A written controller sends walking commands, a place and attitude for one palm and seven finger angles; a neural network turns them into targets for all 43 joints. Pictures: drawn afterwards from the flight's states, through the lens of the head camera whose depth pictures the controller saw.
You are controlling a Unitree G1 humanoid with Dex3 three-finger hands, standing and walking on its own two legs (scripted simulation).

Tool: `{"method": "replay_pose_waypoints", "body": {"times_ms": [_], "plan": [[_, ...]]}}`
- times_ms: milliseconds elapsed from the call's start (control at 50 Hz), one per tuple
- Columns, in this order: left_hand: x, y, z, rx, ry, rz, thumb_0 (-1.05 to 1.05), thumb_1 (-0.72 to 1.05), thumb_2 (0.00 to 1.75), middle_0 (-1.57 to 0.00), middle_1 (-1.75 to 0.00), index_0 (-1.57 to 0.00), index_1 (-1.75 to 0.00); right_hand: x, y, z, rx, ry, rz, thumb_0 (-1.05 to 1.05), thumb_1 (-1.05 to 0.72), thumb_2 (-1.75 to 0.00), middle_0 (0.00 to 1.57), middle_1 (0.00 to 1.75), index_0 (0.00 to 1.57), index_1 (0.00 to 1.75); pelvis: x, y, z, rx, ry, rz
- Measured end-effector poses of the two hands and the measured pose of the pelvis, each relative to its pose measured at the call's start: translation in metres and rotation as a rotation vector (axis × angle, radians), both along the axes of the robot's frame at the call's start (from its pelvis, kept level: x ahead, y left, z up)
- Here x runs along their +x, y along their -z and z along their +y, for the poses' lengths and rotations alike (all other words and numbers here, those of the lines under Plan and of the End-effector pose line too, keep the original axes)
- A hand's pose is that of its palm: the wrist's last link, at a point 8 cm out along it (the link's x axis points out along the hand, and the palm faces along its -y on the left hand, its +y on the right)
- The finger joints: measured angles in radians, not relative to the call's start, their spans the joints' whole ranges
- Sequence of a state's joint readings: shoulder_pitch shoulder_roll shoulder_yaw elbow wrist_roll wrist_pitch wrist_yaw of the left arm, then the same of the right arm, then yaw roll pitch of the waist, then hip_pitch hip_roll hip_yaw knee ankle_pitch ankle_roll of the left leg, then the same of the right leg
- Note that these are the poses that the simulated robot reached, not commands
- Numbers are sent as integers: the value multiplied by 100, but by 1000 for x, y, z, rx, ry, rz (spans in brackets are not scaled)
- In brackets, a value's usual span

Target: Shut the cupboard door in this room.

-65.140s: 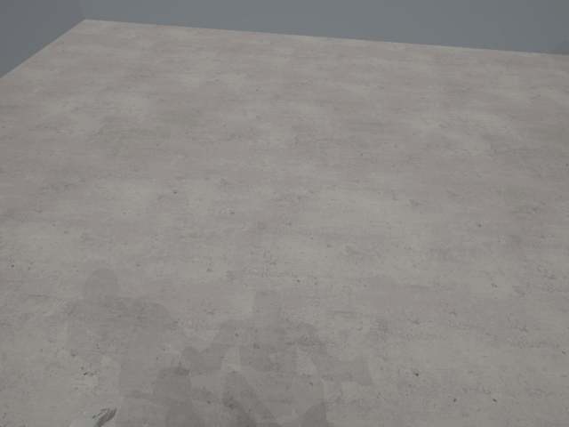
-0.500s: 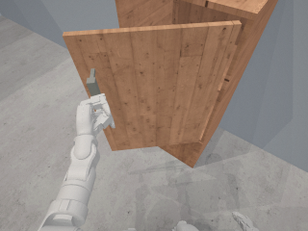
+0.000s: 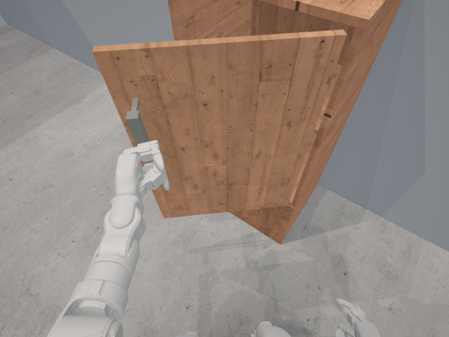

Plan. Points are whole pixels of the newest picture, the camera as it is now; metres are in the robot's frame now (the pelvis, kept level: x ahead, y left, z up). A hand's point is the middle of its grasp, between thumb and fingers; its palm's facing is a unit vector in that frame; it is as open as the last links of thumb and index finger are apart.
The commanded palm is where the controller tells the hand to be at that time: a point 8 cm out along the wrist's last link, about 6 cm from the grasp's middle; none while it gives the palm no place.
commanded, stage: push the door shut along its arc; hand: left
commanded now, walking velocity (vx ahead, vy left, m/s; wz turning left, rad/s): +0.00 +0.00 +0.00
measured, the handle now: (143, 135) +0.49 +0.17 +0.07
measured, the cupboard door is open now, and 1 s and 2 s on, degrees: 42 29 14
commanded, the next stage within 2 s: pull the fist back off the door in 1.70 s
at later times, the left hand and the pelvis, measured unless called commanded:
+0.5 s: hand (160, 143) +0.46 +0.13 +0.07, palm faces -0.06 -1.00 -0.03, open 3.1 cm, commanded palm +0.45 +0.18 +0.07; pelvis +0.00 +0.01 -0.01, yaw +0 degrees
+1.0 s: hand (186, 116) +0.54 +0.09 +0.07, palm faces -0.20 -0.98 -0.04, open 3.1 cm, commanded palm +0.52 +0.15 +0.07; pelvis +0.00 +0.02 -0.03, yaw -2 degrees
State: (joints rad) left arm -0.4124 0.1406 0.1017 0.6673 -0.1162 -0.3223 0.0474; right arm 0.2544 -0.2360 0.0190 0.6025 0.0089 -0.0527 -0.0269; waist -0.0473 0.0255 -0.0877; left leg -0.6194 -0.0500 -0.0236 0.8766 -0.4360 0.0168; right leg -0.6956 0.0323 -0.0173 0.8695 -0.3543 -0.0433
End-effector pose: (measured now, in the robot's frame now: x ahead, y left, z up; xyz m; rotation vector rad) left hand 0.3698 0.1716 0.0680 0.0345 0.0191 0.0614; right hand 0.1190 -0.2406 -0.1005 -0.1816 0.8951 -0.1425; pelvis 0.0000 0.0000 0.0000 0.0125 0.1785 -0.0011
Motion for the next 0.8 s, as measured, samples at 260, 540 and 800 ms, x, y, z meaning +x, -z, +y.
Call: {"method": "replay_pose_waypoints", "body": {"times_ms": [260, 540, 800], "plan": [[47, -4, 15, 9, 72, -11, 1, 90, 89, -132, -150, -130, -150, -38, 16, -9, -24, 47, 130, 1, -90, -90, 20, 30, 20, 30, 0, 8, 3, -8, -4, 54], [81, -5, 19, 0, 129, -11, 2, 90, 89, -132, -150, -131, -150, -88, 22, -8, -47, 102, 251, 1, -90, -90, 20, 30, 20, 30, -6, 15, 11, -19, -4, 95], [123, -4, -11, -17, 235, 12, 2, 90, 90, -130, -150, -130, -150, -123, 27, -3, -66, 131, 334, 1, -90, -90, 20, 30, 20, 30, -9, 26, 20, -32, -7, 159]]}}
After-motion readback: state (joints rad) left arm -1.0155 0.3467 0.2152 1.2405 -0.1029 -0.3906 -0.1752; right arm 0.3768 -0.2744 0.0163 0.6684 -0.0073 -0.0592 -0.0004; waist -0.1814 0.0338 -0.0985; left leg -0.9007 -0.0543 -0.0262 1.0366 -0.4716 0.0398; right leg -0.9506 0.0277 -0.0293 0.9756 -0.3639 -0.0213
